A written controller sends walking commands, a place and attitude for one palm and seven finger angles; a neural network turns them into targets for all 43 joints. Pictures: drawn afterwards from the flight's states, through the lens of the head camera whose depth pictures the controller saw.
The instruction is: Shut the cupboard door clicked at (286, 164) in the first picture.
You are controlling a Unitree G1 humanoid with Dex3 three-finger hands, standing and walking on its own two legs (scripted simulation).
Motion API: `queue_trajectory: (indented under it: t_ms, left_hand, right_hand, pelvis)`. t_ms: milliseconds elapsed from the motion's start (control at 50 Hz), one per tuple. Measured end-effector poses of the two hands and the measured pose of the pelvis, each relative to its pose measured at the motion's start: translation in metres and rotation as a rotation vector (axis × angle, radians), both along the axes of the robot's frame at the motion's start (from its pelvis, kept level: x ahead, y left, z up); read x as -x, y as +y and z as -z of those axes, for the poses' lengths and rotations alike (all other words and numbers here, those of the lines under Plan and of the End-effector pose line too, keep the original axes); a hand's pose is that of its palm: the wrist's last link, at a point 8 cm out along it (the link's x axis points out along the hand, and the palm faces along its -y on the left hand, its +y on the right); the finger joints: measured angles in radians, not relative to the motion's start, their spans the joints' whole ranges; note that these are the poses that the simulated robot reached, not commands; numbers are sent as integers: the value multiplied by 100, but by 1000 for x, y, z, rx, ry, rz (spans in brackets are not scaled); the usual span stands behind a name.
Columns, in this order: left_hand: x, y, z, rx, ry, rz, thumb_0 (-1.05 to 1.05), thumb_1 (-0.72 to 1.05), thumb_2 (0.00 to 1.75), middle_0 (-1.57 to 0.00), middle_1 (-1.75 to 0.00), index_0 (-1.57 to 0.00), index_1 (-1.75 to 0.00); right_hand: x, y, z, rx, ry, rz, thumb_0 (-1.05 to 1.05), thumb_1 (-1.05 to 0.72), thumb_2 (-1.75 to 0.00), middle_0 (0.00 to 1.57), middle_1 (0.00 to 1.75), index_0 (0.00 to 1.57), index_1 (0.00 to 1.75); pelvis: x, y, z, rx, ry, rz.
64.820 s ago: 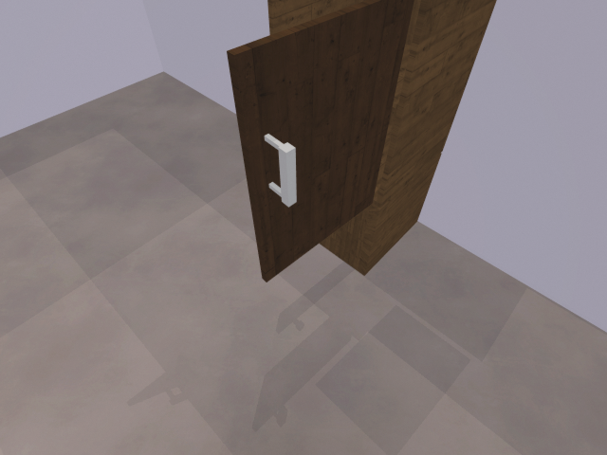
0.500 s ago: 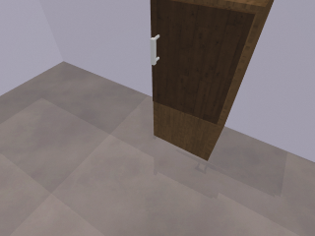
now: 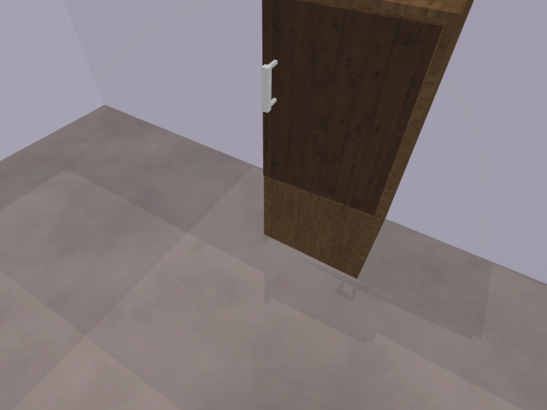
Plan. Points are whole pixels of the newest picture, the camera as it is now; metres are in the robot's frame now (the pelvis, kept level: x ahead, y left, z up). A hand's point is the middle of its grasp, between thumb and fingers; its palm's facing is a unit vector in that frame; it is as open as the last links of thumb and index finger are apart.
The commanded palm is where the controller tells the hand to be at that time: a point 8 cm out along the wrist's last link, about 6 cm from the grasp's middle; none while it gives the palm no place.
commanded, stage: look to check the result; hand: left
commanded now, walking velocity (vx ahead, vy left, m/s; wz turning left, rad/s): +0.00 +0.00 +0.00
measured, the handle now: (270, 86) +0.93 +0.06 +0.03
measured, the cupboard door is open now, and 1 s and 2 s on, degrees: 3 3 3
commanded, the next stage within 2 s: walk to a spot facing it in 0.50 s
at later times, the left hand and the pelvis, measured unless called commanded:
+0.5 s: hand out of the picture +0.00 +0.17 -0.17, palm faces +0.01 -0.98 -0.21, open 7.4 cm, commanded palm none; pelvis +0.01 -0.01 +0.00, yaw +0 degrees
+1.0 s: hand out of the picture +0.03 +0.21 -0.20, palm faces +0.20 -0.96 -0.20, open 7.4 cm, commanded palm none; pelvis +0.02 +0.01 -0.02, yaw +10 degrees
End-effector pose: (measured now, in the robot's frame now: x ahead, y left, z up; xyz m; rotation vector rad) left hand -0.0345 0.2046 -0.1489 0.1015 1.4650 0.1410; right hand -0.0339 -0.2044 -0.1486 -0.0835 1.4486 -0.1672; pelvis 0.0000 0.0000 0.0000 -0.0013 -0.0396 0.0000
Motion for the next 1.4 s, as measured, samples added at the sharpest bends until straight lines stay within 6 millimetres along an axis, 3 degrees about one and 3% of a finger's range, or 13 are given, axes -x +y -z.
queue_trajectory:
  t_ms: [260, 660, 880, 1020, 1200, 1300, 1400]
  left_hand:
    - [-3, 13, -5, -40, 12, 6, 0, 91, 90, -20, -30, -19, -30]
    - [-57, 21, -8, -63, -80, 41, 0, 91, 90, -20, -30, -20, -30]
    - [-59, 28, 5, -73, -118, -57, 0, 91, 90, -20, -30, -20, -30]
    - [-50, 53, 24, -70, -130, -153, 0, 91, 90, -20, -30, -20, -30]
    - [-55, 75, -7, -127, -197, -209, 0, 91, 90, -20, -30, -20, -30]
    - [-58, 71, -18, -165, -243, -250, 0, 91, 90, -20, -30, -19, -30]
    - [-49, 52, -24, -210, -276, -306, 0, 91, 90, -20, -30, -19, -30]
  right_hand:
    - [-16, -13, 0, 15, -20, -12, 0, -91, -90, 20, 30, 20, 30]
    - [-56, -41, -7, 66, -70, -44, 0, -91, -90, 20, 30, 20, 30]
    - [-75, -32, 5, 50, -39, -116, 0, -91, -90, 20, 30, 20, 30]
    - [-105, -19, 4, 91, -65, -217, 0, -91, -90, 20, 30, 20, 30]
    - [-138, -18, -17, 109, -97, -332, 0, -91, -90, 20, 30, 20, 30]
    - [-163, -31, -18, 109, -118, -392, 0, -91, -90, 20, 30, 20, 30]
    - [-194, -48, -7, 88, -141, -451, 0, -91, -90, 20, 30, 20, 30]
  pelvis:
    - [-4, -3, 0, -1, 2, 3]
    - [-18, -9, -2, 0, 0, -1]
    - [-17, -5, 11, 20, 8, -96]
    - [-16, 12, 24, 19, 10, -187]
    - [-12, 9, 3, 41, 70, -288]
    - [-15, -5, 1, 49, 76, -356]
    - [-19, -29, 7, 34, 80, -429]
